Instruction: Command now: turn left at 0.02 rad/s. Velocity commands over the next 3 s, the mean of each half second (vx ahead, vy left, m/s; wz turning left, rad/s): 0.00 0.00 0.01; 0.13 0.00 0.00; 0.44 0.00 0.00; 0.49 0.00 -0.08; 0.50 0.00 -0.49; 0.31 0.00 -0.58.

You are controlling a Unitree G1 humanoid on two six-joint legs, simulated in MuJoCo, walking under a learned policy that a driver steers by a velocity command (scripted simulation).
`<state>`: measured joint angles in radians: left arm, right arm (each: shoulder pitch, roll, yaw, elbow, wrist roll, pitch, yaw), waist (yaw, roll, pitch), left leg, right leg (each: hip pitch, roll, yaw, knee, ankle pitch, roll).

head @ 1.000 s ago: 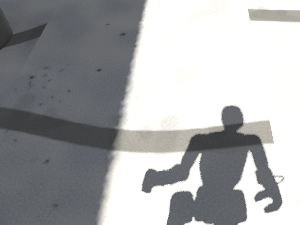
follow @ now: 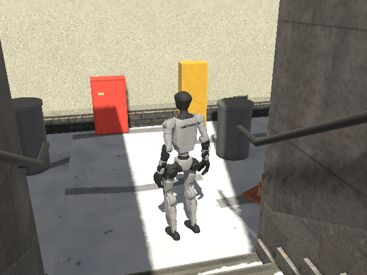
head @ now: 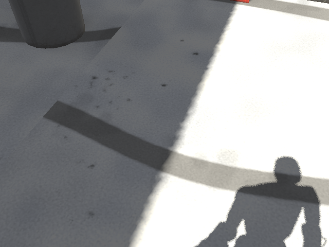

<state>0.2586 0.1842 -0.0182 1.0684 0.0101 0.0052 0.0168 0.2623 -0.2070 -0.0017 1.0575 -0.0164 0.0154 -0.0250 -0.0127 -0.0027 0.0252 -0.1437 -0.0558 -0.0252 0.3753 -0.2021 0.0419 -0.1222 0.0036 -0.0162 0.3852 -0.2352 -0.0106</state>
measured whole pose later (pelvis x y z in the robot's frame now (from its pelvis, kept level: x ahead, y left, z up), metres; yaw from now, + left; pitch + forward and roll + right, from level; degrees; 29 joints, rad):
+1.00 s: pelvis +0.06 +0.02 -0.02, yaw +0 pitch +0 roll +0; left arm 0.48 0.18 0.02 1.15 0.02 -0.01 0.02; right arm 0.35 -0.14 -0.02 1.09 -0.03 -0.06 0.00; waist 0.02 -0.04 -0.02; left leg -0.24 -0.03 0.07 0.56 -0.35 0.07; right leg -0.12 -0.01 0.02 0.53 -0.41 -0.04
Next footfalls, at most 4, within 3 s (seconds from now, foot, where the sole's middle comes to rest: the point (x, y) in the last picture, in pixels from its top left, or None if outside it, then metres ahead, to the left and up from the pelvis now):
1.44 right None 0.45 -0.03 -0.78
1.98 left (142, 195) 0.77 0.12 -0.78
2.54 right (192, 155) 0.99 -0.12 -0.78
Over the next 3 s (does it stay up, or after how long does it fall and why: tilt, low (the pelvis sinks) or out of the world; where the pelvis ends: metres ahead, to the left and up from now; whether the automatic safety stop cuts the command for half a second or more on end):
stays up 1.05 -0.10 -0.01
